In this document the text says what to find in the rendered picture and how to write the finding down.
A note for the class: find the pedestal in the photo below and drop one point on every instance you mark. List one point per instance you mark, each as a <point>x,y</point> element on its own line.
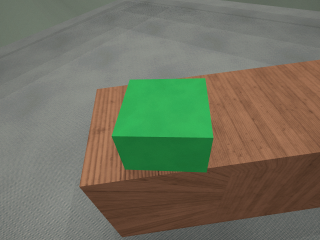
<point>264,159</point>

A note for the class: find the carton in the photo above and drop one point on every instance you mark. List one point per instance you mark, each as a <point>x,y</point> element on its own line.
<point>165,125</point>

